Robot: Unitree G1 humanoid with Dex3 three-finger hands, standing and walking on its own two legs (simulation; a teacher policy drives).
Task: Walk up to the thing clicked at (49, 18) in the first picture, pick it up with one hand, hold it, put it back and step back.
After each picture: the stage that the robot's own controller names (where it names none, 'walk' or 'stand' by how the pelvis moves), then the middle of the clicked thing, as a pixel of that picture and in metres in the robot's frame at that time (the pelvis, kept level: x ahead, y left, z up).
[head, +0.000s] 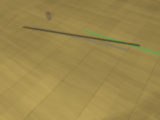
stand; (48, 16) +2.18 +0.52 -0.72
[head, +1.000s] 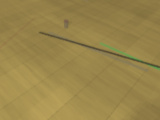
walk; (66, 24) +2.08 +0.19 -0.70
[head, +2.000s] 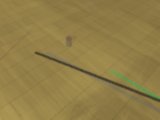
walk; (68, 41) +1.49 +0.14 -0.71
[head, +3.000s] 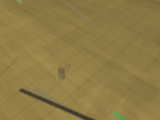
walk; (61, 73) +1.02 +0.18 -0.71
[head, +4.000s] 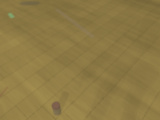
walk; (56, 108) +0.66 +0.21 -0.71
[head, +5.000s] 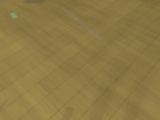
stand; out of the picture +0.44 +0.22 -0.69
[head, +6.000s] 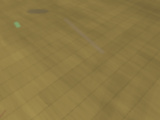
stand; out of the picture +0.39 +0.21 -0.72
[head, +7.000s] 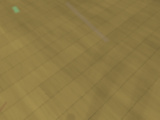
walk; out of the picture +0.33 +0.21 -0.71
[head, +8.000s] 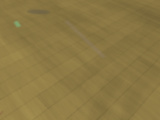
walk; out of the picture +0.37 +0.17 -0.71
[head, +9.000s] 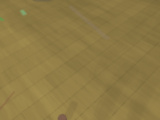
stand; out of the picture +0.50 +0.20 -0.70
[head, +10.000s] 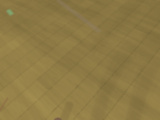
walk; out of the picture +0.43 +0.26 -0.70
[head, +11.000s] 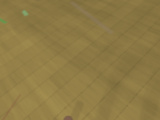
stand; out of the picture +0.45 +0.22 -0.69
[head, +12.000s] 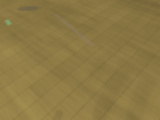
stand; out of the picture +0.46 +0.30 -0.71
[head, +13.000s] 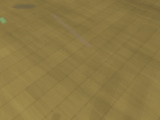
stand; out of the picture +0.43 +0.28 -0.73
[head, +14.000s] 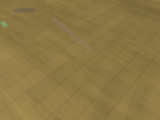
stand; out of the picture +0.42 +0.29 -0.73
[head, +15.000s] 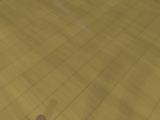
go down; out of the picture +0.44 +0.29 -0.70
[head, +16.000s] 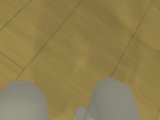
go down; out of the picture +0.47 +0.38 -0.28
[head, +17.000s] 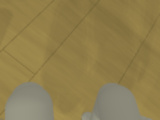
approach; out of the picture +0.47 +0.38 -0.30
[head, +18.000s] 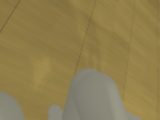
close in; out of the picture +0.43 +0.42 -0.22
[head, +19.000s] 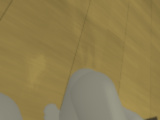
lift; out of the picture +0.42 +0.42 -0.22
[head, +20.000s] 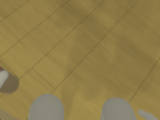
lift; (0, 80) +0.34 +0.29 -0.08
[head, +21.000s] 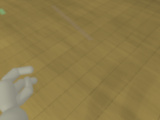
lift; out of the picture +0.22 +0.11 -0.69
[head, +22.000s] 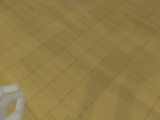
hold; out of the picture +0.33 +0.10 -0.64
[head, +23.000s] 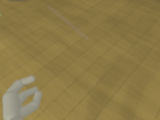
stand; out of the picture +0.39 +0.07 -0.70
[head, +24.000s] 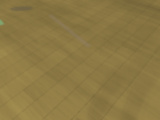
stand; out of the picture +0.47 +0.03 -0.69
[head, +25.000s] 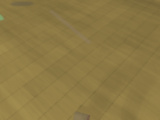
hold; (81, 117) +0.56 +0.00 -0.68
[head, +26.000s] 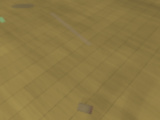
hold; (85, 108) +0.65 -0.03 -0.69
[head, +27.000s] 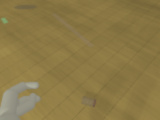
hold; (88, 101) +0.72 -0.05 -0.70
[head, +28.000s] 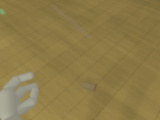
hold; (89, 86) +0.81 -0.06 -0.70
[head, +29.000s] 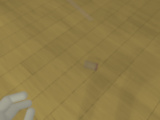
hold; (90, 65) +0.87 -0.08 -0.64
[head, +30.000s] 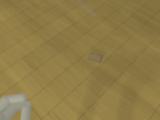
stand; (95, 57) +0.92 -0.10 -0.62
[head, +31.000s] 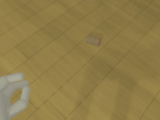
close; (93, 40) +0.98 -0.09 -0.57
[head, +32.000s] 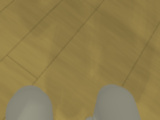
close; out of the picture +1.07 +0.05 -0.31
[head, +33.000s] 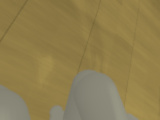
hold; out of the picture +1.09 +0.21 -0.26
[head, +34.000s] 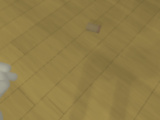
close; (93, 27) +1.07 -0.09 -0.55
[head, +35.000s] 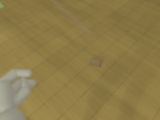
close; (95, 62) +1.03 -0.14 -0.69
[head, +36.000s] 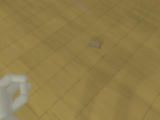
crouch; (95, 43) +1.06 -0.13 -0.63
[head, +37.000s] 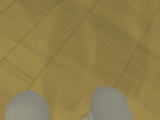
crouch; out of the picture +1.15 +0.03 -0.34
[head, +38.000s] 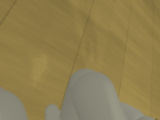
lower; out of the picture +1.15 +0.22 -0.25
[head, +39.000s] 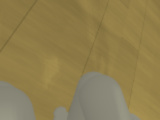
lower; out of the picture +1.15 +0.21 -0.25
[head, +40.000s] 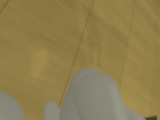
lower; out of the picture +1.15 +0.22 -0.25
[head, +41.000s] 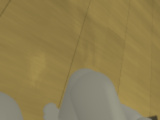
lower; out of the picture +1.17 +0.23 -0.25
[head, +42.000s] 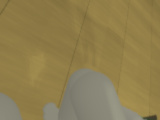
loosen; out of the picture +1.17 +0.24 -0.25
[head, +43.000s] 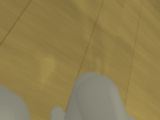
stand; out of the picture +1.18 +0.22 -0.26
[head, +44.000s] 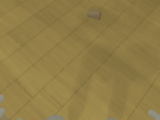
walk; (94, 14) +1.15 -0.10 -0.53
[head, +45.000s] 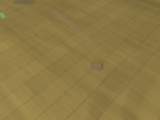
stand; (96, 65) +1.09 -0.17 -0.69
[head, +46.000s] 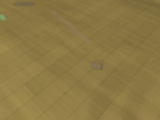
withdraw; (96, 65) +1.10 -0.16 -0.69
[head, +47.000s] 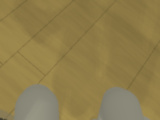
withdraw; out of the picture +1.20 +0.01 -0.32
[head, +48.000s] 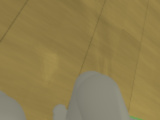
rise; out of the picture +1.21 +0.19 -0.26
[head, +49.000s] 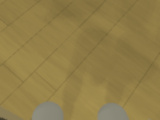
stand; out of the picture +1.20 -0.05 -0.46
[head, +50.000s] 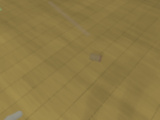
withdraw; (95, 57) +1.12 -0.17 -0.68
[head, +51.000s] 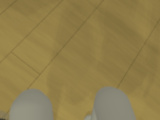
withdraw; out of the picture +1.22 -0.01 -0.35
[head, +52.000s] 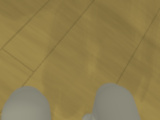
withdraw; out of the picture +1.23 +0.05 -0.31
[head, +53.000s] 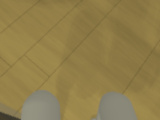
withdraw; out of the picture +1.23 -0.01 -0.38
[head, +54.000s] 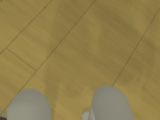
hold; out of the picture +1.23 +0.03 -0.37
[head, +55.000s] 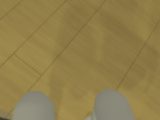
lower; out of the picture +1.24 +0.00 -0.37
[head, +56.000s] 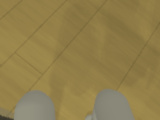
rise; out of the picture +1.24 +0.00 -0.38
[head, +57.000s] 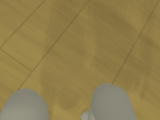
lower; out of the picture +1.25 +0.05 -0.33
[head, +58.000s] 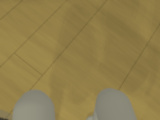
rise; out of the picture +1.25 +0.01 -0.36
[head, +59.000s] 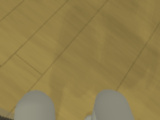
withdraw; out of the picture +1.25 +0.00 -0.38
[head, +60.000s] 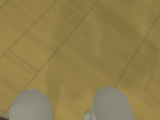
lower; out of the picture +1.26 +0.02 -0.36
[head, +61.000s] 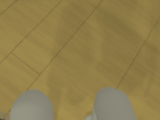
lower; out of the picture +1.26 +0.01 -0.35
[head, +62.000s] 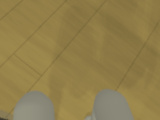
stand; out of the picture +1.26 +0.00 -0.38
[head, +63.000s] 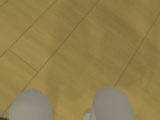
lower; out of the picture +1.27 +0.02 -0.36
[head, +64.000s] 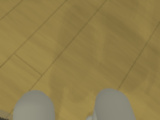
stand; out of the picture +1.27 +0.00 -0.36
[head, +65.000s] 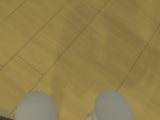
stand; out of the picture +1.27 -0.01 -0.38
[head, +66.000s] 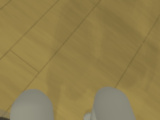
stand; out of the picture +1.28 +0.01 -0.36
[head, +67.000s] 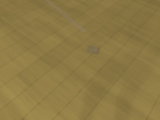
stand; (93, 49) +1.18 -0.19 -0.67
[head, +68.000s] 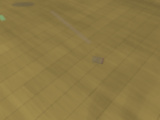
stand; (97, 60) +1.18 -0.20 -0.68
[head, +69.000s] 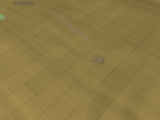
stand; (98, 59) +1.18 -0.20 -0.68
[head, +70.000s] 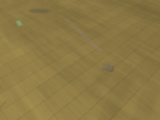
stand; (108, 67) +1.19 -0.25 -0.75
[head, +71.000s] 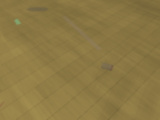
stand; (107, 66) +1.17 -0.24 -0.75
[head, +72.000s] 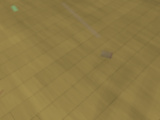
walk; (106, 54) +1.19 -0.25 -0.74
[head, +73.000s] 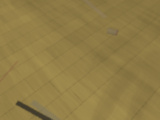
walk; (112, 31) +1.44 -0.33 -0.72
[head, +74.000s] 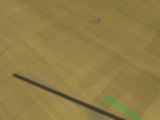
stand; (95, 19) +1.83 -0.18 -0.73
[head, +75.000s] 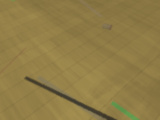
stand; (106, 26) +1.82 -0.28 -0.73
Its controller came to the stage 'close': yes
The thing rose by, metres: 0.30
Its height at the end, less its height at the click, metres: -0.02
